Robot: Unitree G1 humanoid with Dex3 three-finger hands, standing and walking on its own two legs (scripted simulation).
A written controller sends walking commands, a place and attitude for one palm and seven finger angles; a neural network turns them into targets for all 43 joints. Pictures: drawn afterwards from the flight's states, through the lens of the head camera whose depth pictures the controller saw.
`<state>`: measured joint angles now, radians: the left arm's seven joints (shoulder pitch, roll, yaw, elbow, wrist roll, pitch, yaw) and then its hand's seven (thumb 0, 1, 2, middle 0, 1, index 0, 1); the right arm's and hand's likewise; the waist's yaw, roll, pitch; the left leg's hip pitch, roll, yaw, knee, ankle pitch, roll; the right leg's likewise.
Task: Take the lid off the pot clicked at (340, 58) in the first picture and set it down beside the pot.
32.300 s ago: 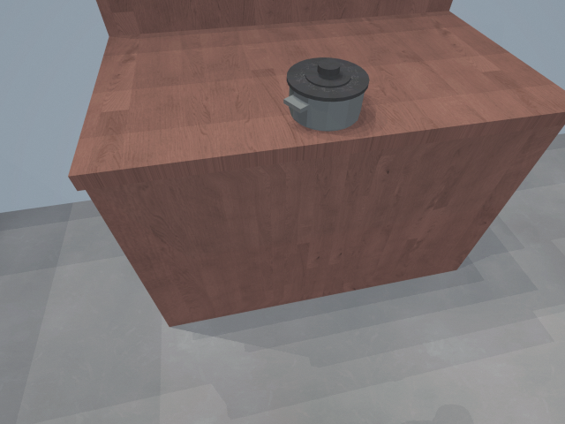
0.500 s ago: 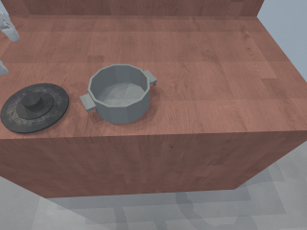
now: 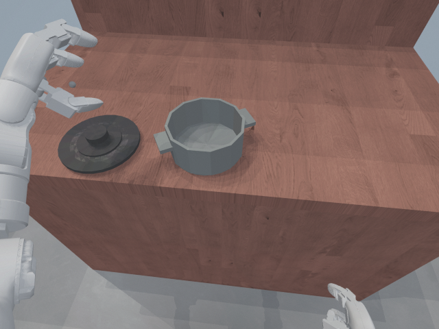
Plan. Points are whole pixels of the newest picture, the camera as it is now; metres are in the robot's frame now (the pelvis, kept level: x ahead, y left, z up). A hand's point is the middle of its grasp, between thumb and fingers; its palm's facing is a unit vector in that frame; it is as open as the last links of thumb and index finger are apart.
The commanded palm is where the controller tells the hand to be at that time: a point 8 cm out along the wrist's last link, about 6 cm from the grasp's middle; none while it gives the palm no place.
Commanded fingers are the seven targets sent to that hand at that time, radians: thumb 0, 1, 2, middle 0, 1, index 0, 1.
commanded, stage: draw the hand back to the body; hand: left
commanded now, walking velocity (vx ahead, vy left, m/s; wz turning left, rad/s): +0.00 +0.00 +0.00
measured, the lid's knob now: (96, 134) +0.48 +0.33 +0.06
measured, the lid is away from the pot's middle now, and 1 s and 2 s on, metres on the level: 0.25 0.25 0.25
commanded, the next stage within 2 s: step back with the hand held close in 1.66 s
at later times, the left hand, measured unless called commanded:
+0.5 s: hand (63, 91) +0.35 +0.24 +0.26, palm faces +0.48 -0.85 -0.19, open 9.5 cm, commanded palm +0.30 +0.28 +0.26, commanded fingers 0.00 0.56 0.86 -0.27 -0.46 -0.27 -0.46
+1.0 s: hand (44, 139) +0.28 +0.24 +0.25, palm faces +0.49 -0.85 -0.19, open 7.6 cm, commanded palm +0.22 +0.26 +0.25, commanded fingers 0.00 0.90 0.90 -0.20 -0.30 -0.20 -0.30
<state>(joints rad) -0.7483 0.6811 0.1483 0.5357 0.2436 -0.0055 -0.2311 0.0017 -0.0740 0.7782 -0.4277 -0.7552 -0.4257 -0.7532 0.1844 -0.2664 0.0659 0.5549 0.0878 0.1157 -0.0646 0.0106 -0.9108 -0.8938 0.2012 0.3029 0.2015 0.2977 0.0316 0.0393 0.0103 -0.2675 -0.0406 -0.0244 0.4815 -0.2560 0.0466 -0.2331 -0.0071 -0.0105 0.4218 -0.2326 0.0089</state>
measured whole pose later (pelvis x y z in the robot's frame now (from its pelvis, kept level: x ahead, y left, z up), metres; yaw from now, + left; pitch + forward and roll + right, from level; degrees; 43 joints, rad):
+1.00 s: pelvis +0.00 -0.03 +0.01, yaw -2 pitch -5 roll -1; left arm -0.05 0.39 0.43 -0.17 -0.13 -0.09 0.08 0.01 0.85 0.90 -0.22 -0.32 -0.21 -0.32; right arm 0.13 -0.23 0.04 0.69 0.02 -0.08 -0.07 0.02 -0.91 -0.89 0.20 0.30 0.20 0.30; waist 0.06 0.06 0.03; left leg -0.06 0.01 0.00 0.37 -0.23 0.00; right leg -0.04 0.04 0.01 0.32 -0.20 -0.03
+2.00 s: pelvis -0.01 +0.00 +0.00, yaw -3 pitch -1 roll -2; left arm 0.42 0.41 0.45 -0.62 -0.07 -0.21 0.08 0.01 0.89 0.90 -0.21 -0.31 -0.20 -0.30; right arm 0.15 -0.24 0.01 0.58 0.01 -0.01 -0.04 0.02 -0.91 -0.89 0.21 0.30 0.21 0.30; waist 0.02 0.03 0.02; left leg -0.19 -0.01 0.02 0.45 -0.24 0.05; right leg -0.16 0.02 0.04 0.35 -0.17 0.02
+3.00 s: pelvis -0.18 +0.03 -0.01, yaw -4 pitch +2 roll -5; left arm 0.54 0.56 0.53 -0.79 -0.09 -0.32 0.10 0.01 0.88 0.90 -0.22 -0.31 -0.21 -0.30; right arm 0.14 -0.17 -0.01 0.56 0.00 -0.08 -0.04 0.01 -0.91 -0.89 0.21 0.30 0.21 0.30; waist -0.02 0.02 0.03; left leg -0.54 0.02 0.01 0.48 -0.08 0.03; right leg -0.21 0.07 -0.03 0.46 -0.29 0.00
